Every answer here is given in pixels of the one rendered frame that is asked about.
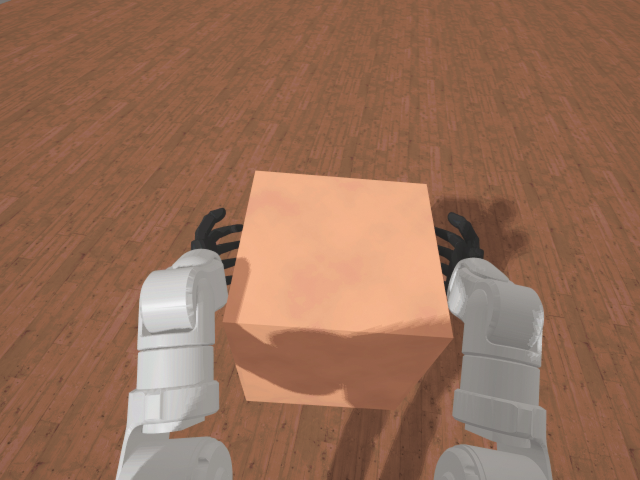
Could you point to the right robot upper arm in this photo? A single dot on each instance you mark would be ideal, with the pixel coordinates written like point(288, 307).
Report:
point(466, 462)

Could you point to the right robot hand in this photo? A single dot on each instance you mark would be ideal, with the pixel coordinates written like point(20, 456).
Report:
point(468, 247)

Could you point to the carton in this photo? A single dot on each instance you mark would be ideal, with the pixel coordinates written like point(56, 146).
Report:
point(337, 296)

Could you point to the right robot forearm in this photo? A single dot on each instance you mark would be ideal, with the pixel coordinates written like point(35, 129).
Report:
point(498, 397)

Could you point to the left robot upper arm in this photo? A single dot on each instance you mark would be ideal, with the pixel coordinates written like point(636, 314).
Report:
point(195, 458)

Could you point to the left robot hand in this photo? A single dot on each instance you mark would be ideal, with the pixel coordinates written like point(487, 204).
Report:
point(205, 237)

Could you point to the left robot forearm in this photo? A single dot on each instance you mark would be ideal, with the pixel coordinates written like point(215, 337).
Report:
point(175, 372)

